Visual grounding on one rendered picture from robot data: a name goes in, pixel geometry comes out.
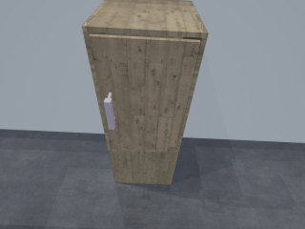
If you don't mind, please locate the handle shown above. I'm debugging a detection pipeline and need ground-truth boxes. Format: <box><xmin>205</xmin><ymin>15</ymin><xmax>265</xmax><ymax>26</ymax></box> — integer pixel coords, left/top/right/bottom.
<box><xmin>104</xmin><ymin>92</ymin><xmax>115</xmax><ymax>130</ymax></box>

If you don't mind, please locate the cupboard door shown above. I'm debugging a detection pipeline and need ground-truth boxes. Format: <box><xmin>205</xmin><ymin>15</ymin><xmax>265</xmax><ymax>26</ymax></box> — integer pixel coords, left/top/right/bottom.
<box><xmin>89</xmin><ymin>33</ymin><xmax>201</xmax><ymax>153</ymax></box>

